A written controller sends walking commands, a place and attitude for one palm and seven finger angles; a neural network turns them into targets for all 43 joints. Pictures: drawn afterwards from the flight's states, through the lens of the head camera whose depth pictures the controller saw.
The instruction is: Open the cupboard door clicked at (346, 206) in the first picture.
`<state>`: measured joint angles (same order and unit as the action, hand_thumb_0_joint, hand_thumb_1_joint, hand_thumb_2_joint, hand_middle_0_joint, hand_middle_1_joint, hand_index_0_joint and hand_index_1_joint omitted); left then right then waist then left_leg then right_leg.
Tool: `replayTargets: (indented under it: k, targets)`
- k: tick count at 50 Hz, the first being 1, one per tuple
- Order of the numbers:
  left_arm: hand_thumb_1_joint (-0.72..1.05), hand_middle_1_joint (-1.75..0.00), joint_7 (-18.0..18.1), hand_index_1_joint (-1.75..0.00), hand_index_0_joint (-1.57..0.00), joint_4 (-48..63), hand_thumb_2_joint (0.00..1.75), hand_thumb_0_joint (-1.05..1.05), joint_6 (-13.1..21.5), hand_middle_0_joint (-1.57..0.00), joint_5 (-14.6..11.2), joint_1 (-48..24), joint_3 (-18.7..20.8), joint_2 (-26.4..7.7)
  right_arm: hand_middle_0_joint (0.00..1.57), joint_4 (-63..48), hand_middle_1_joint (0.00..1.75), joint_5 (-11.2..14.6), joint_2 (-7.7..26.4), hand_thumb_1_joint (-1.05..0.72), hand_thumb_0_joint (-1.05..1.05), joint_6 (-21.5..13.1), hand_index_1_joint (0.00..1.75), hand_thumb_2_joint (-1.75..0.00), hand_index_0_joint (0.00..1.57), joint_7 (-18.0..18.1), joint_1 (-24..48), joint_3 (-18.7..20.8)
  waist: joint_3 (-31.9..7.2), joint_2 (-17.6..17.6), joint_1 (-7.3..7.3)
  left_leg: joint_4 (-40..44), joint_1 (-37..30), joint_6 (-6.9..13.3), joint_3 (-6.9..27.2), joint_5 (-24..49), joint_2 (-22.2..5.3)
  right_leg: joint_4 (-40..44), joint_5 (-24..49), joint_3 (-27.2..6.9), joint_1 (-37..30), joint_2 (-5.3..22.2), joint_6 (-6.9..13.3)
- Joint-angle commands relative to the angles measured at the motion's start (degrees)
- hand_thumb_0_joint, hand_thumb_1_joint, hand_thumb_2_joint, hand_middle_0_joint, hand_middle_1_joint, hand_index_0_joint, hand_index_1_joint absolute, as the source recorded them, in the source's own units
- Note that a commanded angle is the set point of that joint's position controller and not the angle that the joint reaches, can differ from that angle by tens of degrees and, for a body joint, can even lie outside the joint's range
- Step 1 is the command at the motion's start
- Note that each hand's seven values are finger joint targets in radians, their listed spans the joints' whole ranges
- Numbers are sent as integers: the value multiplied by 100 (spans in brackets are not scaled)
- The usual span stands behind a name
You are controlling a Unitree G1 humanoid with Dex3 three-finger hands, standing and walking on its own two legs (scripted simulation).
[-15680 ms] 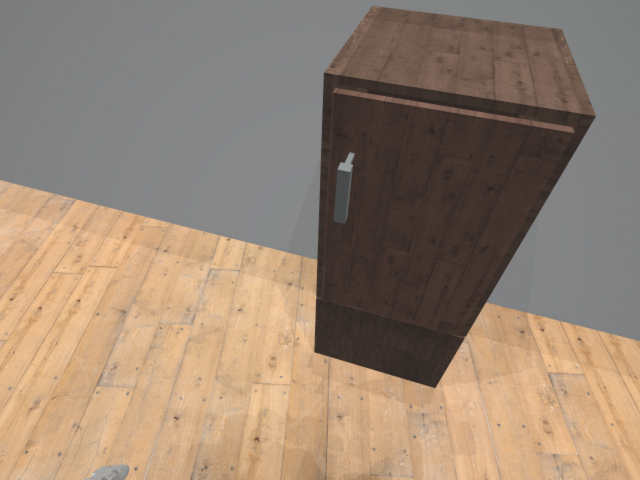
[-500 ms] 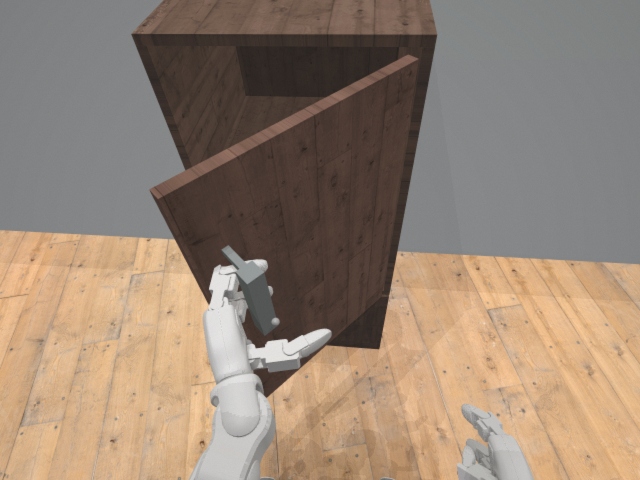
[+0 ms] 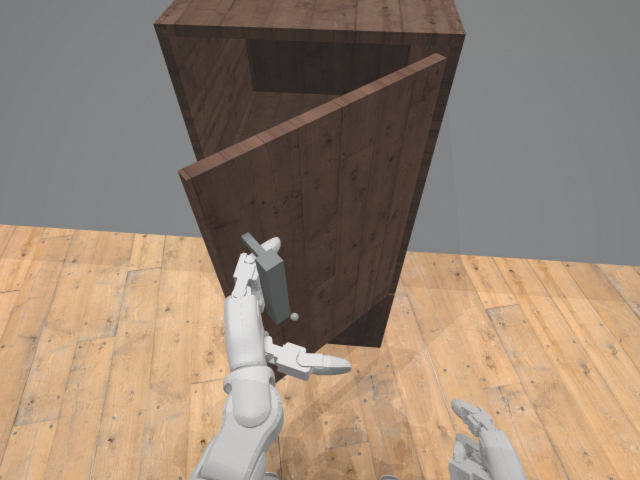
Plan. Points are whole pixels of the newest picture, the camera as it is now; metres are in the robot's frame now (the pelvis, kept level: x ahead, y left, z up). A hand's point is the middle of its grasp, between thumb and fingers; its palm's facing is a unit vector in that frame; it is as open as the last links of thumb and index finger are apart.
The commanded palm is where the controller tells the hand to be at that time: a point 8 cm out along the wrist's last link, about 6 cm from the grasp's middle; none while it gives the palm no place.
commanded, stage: slide the hand sideways off the handle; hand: left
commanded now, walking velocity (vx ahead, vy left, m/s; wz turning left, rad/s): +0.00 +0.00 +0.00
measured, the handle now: (264, 278) +0.35 +0.09 +0.07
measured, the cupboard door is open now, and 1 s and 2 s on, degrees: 44 48 48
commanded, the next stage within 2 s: draw the hand back to the body in 1.14 s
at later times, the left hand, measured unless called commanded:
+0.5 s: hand (276, 366) +0.24 +0.06 +0.06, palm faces -0.12 -0.99 -0.01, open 16.3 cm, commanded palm +0.22 +0.12 +0.06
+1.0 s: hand (228, 397) +0.20 +0.11 +0.06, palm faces -0.04 -1.00 -0.04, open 16.2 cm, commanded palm +0.18 +0.17 +0.06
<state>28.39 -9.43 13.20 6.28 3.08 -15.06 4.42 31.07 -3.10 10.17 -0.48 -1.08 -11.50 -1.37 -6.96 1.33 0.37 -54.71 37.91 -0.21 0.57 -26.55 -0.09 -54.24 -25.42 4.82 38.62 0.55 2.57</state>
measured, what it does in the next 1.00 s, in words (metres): stands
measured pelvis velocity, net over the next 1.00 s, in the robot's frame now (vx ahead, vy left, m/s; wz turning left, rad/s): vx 0.01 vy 0.00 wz -0.01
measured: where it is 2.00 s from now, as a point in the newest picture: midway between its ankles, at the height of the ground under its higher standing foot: outside the picture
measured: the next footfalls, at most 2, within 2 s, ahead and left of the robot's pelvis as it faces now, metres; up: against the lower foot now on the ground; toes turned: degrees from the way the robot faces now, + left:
none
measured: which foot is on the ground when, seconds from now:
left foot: down 0.00-1.00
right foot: down 0.00-1.00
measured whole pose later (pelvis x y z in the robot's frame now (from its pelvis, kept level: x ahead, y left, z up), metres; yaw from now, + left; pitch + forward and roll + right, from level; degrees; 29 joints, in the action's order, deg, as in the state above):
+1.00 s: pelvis +0.01 +0.00 -0.01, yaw +0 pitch +12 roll +0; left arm -3.0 15.7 17.9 -6.2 33.0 -5.1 -8.5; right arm 22.1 0.4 12.7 -3.0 0.8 -15.9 -1.2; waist -7.6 1.6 0.0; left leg -60.4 41.7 -0.6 0.9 -30.4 -0.8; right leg -59.5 -29.0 5.0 42.3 -0.1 2.8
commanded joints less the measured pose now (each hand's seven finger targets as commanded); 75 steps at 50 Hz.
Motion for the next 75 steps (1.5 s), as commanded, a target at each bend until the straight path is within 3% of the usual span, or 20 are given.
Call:
replayTargets:
  k: [1, 4, 6, 8, 10, 13, 16, 19, 26, 32, 37, 45, 56, 57, 61, 64, 66, 67, 72, 75]
  targets:
    - [-50, -30, -2037, -30, -15, 1742, 30, 0, 918, -15, 208, -1365, -728, -403, 20, -967, 30, 107, 735, -90, 0, -258, 30, -90, 20, 81, 56, 299, -1547, -223, 289, 502, -692, 232, 69, 1487, 95, 614, 2001, -414, -856, 56, 5]
    - [-50, -30, -2840, -30, -15, 1811, 30, 0, 876, -15, -532, -1111, -644, -253, 20, -1198, 30, 275, 715, -90, 0, -360, 30, -90, 20, 150, 123, 219, -1243, -184, 263, 677, -718, 200, 115, 1052, 100, 797, 1398, -329, -759, -6, -16]
    - [-50, -30, -2830, -30, -15, 1835, 30, 0, 632, -15, -1021, -937, -424, -51, 20, -1334, 30, 370, 707, -90, 0, -428, 30, -90, 20, 184, 265, 168, -1061, -210, 160, 834, -721, 162, 154, 790, 109, 921, 943, -217, -740, -56, -26]
    - [-50, -30, -2543, -30, -15, 1743, 30, 0, 452, -15, -1176, -672, -117, -51, 20, -1345, 30, 381, 734, -90, 0, -455, 30, -90, 20, 186, 275, 158, -875, -486, 92, 950, -661, 112, 211, 659, 81, 909, 705, -94, -658, -81, -48]
    - [-50, -30, -2194, -30, -15, 1829, 30, 0, 391, -15, -1078, -465, 108, -193, 20, -1397, 30, 334, 752, -90, 0, -462, 30, -90, 20, 146, 238, 160, -909, -695, 15, 967, -570, 104, 211, 674, 84, 848, 670, -71, -698, -71, -57]
    - [-50, -30, -1859, -30, -15, 2088, 30, 0, 508, -15, -618, -6, 100, -351, 20, -1506, 30, 256, 724, -90, 0, -432, 30, -90, 20, 36, 164, 201, -1036, -517, -53, 829, -532, 108, 132, 1001, 66, 646, 970, -128, -660, -37, -26]
    - [-50, -30, -1803, -30, -15, 2276, 30, 0, 628, -15, -336, 348, 35, -452, 20, -1574, 30, 228, 723, -90, 0, -385, 30, -90, 20, -50, 127, 226, -1020, -436, -80, 730, -407, 113, 111, 999, 52, 554, 956, -170, -597, -42, 1]
    - [-50, -30, -1930, -30, -15, 2572, 30, 0, 677, -15, -337, 577, -28, -524, 20, -1670, 30, 250, 715, -90, 0, -343, 30, -90, 20, -64, 130, 208, -917, -178, -37, 713, -347, 111, 58, 777, 62, 589, 808, -216, -544, -48, 10]
    - [-50, -30, -2247, -30, -15, 3015, 30, 0, 556, -15, -720, 1160, 256, -774, 20, -1760, 30, 306, 753, -90, 0, -352, 30, -90, 20, 63, 67, 174, -779, -404, 33, 672, -222, 131, 92, 724, 75, 687, 844, -229, -651, -97, -38]
    - [-50, -30, -2435, -30, -15, 3257, 30, 0, 638, -15, -832, 1460, 443, -923, 20, -1766, 30, 303, 763, -90, 0, -441, 30, -90, 20, 125, 38, 191, -783, -276, 65, 519, -127, 125, 97, 745, 98, 578, 879, -244, -520, -92, -66]
    - [-50, -30, -2645, -30, -15, 3519, 30, 0, 691, -15, -954, 2233, 769, -1198, 20, -1837, 30, 318, 763, -90, 0, -468, 30, -90, 20, 117, -55, 232, -1133, -283, -66, 405, -98, 121, 44, 1199, 122, 452, 1510, -305, -852, -85, -66]
    - [-50, -30, -2997, -30, -15, 3731, 30, 0, 817, -15, -1229, 2953, 1130, -1445, 20, -1861, 30, 350, 771, -90, 0, -526, 30, -90, 20, 177, -115, 278, -850, -450, 17, 163, 247, 125, 14, 1033, 150, 523, 1581, -478, -774, -52, -167]
    - [-50, -30, -3772, -30, -15, 3805, 30, 0, 1031, -15, -1725, 2892, 1653, -1876, 20, -1751, 30, 403, 857, -90, 0, -670, 30, -90, 20, 349, -84, 314, -876, -374, 128, -240, 655, 122, 56, 818, 160, 595, 1198, -804, -626, 53, -250]
    - [-50, -30, -3804, -30, -15, 3890, 30, 0, 1053, -15, -1759, 2867, 1711, -1901, 20, -1743, 30, 411, 861, -90, 0, -696, 30, -90, 20, 357, -87, 329, -1003, -218, 97, -257, 586, 116, 51, 867, 154, 539, 1218, -781, -588, 50, -238]
    - [-50, -30, -3839, -30, -15, 3886, 30, 0, 941, -15, -1829, 2939, 1557, -1768, 20, -1810, 30, 431, 870, -90, 0, -736, 30, -90, 20, 366, -51, 316, -1015, -119, 56, -181, 498, 126, 72, 880, 164, 508, 1014, -645, -538, -3, -195]
    - [-50, -30, -3741, -30, -15, 4040, 30, 0, 832, -15, -1837, 2902, 1939, -2112, 20, -1820, 30, 452, 858, -90, 0, -708, 30, -90, 20, 396, -73, 326, -1116, -219, -21, -74, 423, 127, 64, 862, 150, 582, 892, -639, -676, -12, -191]
    - [-50, -30, -3661, -30, -15, 4281, 30, 0, 745, -15, -1811, 3006, 2054, -2237, 20, -1876, 30, 471, 845, -90, 0, -688, 30, -90, 20, 411, -40, 326, -1228, -39, -107, 81, 211, 150, 71, 994, 143, 562, 962, -537, -809, -65, -146]
    - [-50, -30, -3629, -30, -15, 4386, 30, 0, 696, -15, -1810, 3043, 2046, -2207, 20, -1909, 30, 499, 813, -90, 0, -680, 30, -90, 20, 409, -34, 300, -1154, 102, -127, 181, 127, 146, 66, 1009, 143, 587, 980, -484, -802, -74, -136]
    - [-50, -30, -3646, -30, -15, 4258, 30, 0, 373, -15, -1941, 3102, 1934, -2002, 20, -1889, 30, 562, 834, -90, 0, -709, 30, -90, 20, 432, -12, 225, -576, -77, -7, 481, -27, 146, 131, 750, 93, 860, 628, -300, -662, -142, -166]
    - [-50, -30, -3725, -30, -15, 4240, 30, 0, 161, -15, -1977, 3002, 2025, -2106, 20, -1871, 30, 569, 898, -90, 0, -760, 30, -90, 20, 473, -40, 198, -419, -165, 21, 629, -120, 151, 175, 617, 67, 981, 434, -245, -636, -151, -173]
